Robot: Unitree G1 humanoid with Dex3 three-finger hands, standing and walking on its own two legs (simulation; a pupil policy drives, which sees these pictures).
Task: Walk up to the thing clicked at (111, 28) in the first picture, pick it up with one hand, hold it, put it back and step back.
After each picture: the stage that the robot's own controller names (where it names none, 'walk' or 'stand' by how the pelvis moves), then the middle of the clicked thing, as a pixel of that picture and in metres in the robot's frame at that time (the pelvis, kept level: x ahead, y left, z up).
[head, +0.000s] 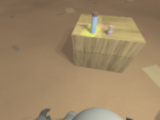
stand; (110, 30) +1.05 -0.23 -0.02
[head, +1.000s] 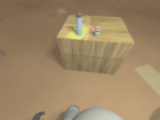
walk; (97, 31) +0.96 -0.02 +0.01
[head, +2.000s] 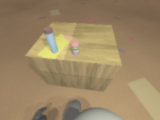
walk; (75, 49) +0.61 +0.19 -0.01
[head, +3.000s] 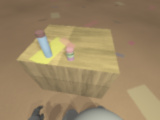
stand; (70, 54) +0.54 +0.19 +0.01
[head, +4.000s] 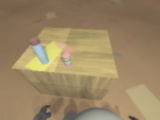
stand; (67, 60) +0.48 +0.21 -0.01
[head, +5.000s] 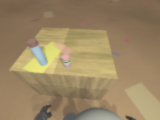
stand; (66, 61) +0.47 +0.21 -0.02
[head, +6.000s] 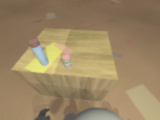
stand; (67, 61) +0.47 +0.21 -0.02
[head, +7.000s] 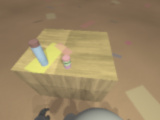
stand; (66, 62) +0.47 +0.21 -0.02
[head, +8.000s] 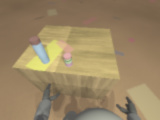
rise first; (68, 59) +0.48 +0.20 -0.02
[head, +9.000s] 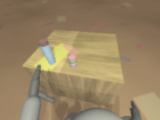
go down; (72, 61) +0.48 +0.19 -0.02
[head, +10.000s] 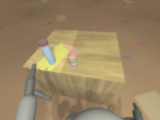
go down; (73, 61) +0.48 +0.19 -0.02
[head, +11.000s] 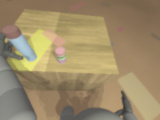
go down; (61, 55) +0.46 +0.18 +0.01
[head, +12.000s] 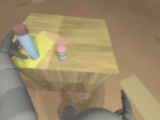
approach; (62, 54) +0.48 +0.18 +0.02
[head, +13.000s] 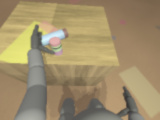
close in; (56, 46) +0.50 +0.20 +0.06
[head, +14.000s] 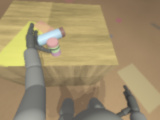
close; (54, 47) +0.49 +0.19 +0.06
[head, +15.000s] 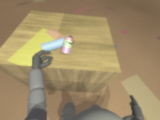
lift; (67, 46) +0.54 +0.17 +0.05
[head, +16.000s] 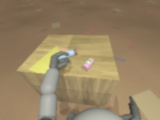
close; (88, 64) +0.51 +0.03 -0.02
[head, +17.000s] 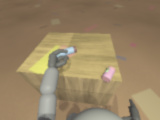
close; (108, 74) +0.40 -0.14 -0.03
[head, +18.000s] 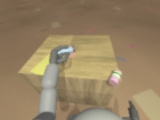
stand; (115, 77) +0.39 -0.19 -0.03
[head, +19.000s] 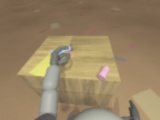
stand; (103, 72) +0.42 -0.11 -0.03
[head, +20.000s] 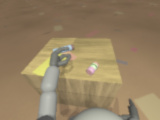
stand; (92, 68) +0.48 +0.00 -0.03
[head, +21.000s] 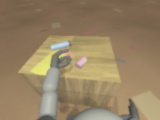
stand; (81, 62) +0.54 +0.10 -0.03
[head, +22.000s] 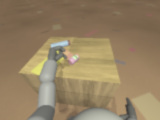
crouch; (73, 59) +0.59 +0.18 -0.03
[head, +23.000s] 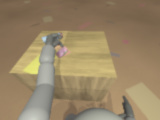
lower; (61, 52) +0.64 +0.27 -0.03
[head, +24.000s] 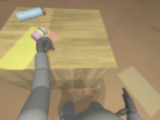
lower; (39, 33) +0.67 +0.35 +0.03
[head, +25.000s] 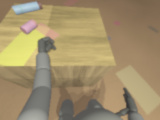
lower; (29, 26) +0.73 +0.43 +0.03
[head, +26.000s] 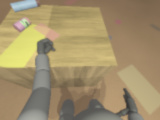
lower; (22, 24) +0.75 +0.50 +0.03
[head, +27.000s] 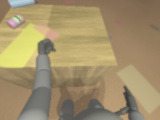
lower; (15, 21) +0.78 +0.55 +0.03
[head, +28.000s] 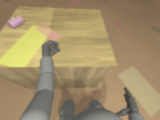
open; (16, 21) +0.81 +0.59 +0.03
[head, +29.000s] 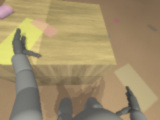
rise; (3, 11) +0.83 +0.62 +0.04
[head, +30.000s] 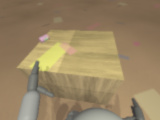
sink last; (44, 38) +0.84 +0.64 +0.00
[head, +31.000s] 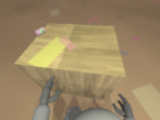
stand; (40, 31) +0.86 +0.65 +0.00
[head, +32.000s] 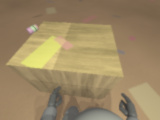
stand; (32, 29) +0.86 +0.70 +0.01
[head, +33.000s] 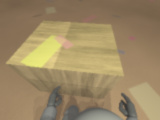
stand; (47, 61) +0.91 +0.77 -0.68
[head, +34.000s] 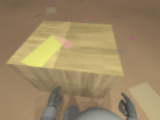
stand; (49, 59) +0.97 +0.75 -0.68
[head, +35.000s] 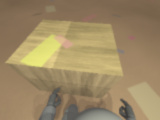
stand; (48, 58) +0.97 +0.75 -0.69
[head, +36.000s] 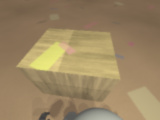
stand; (52, 63) +0.99 +0.74 -0.75
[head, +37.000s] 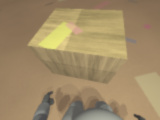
walk; (60, 46) +1.18 +0.67 -0.72
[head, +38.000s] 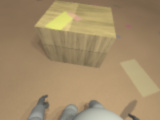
walk; (56, 38) +1.46 +0.69 -0.74
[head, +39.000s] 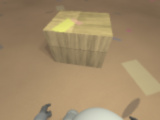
stand; (61, 43) +1.58 +0.72 -0.73
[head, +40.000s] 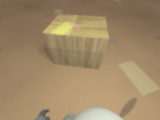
stand; (59, 45) +1.59 +0.75 -0.75
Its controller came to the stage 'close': yes
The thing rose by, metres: 0.01
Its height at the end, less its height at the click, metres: -0.73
